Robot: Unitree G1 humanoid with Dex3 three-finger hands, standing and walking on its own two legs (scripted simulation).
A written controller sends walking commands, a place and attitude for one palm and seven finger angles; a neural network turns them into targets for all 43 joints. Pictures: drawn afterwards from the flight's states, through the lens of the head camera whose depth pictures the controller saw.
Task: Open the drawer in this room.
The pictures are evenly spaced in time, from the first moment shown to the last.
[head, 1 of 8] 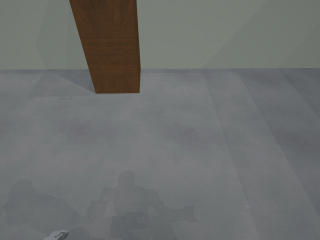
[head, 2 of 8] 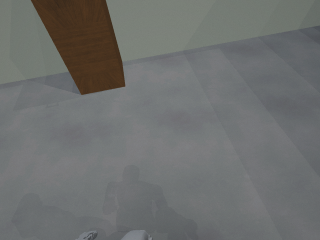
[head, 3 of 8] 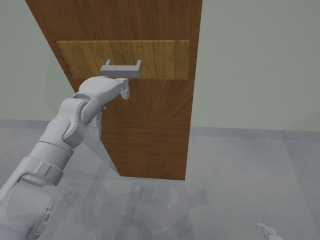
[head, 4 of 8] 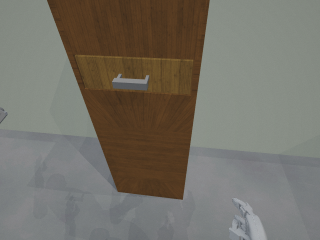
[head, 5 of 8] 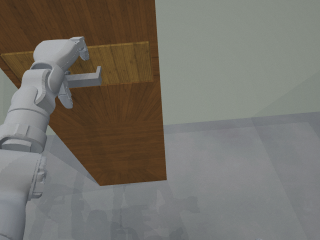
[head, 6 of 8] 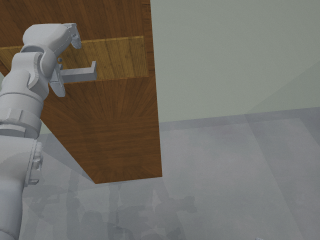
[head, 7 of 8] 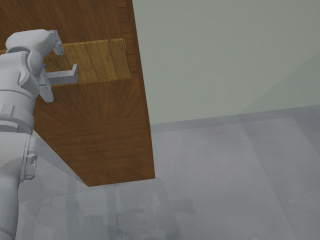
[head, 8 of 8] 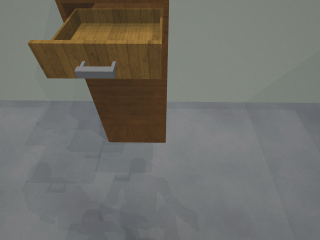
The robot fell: no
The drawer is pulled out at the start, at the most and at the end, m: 0.00 0.30 0.30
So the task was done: yes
